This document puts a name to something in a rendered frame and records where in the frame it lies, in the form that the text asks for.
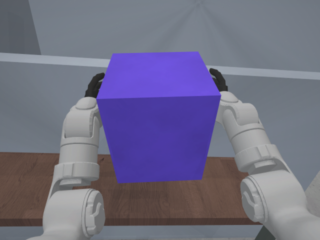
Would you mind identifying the carton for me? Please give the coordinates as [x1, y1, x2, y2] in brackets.
[96, 51, 221, 184]

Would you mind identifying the robot right hand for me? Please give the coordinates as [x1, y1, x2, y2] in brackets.
[209, 68, 228, 92]

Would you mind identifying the left robot forearm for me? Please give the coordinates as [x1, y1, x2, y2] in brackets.
[42, 97, 103, 231]

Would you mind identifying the table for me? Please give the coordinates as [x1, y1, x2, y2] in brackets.
[0, 152, 276, 240]

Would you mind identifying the left robot upper arm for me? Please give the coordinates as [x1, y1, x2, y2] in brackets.
[26, 188, 106, 240]

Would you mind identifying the right robot upper arm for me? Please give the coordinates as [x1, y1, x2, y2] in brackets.
[240, 169, 320, 240]

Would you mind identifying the right robot forearm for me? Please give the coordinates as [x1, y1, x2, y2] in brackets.
[215, 91, 308, 209]

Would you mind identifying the robot left hand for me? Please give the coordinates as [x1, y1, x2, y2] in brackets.
[84, 72, 105, 98]

